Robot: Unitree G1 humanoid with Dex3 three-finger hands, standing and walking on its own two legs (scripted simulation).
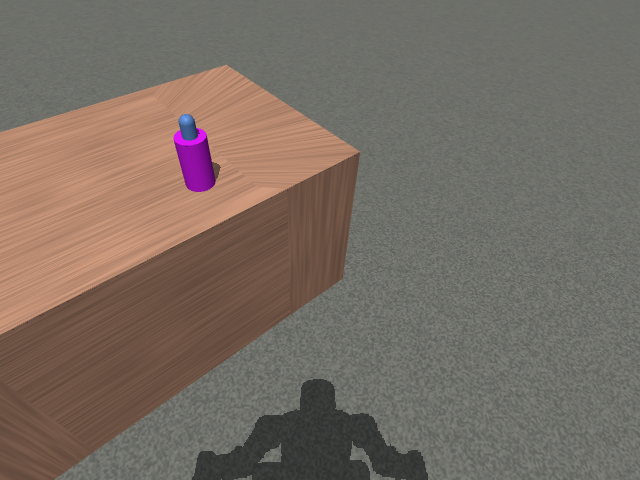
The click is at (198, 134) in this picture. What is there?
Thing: necked bottle
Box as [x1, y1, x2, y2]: [173, 114, 215, 191]
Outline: 183,114 179,118 180,130 175,133 173,138 186,186 191,190 206,190 210,188 215,181 206,134 203,130 195,127 194,120 190,115
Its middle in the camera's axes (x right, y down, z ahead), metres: -0.29 -0.22 +0.94
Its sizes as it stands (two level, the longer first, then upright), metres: 0.075 0.075 0.191
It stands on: a support 0.60 m high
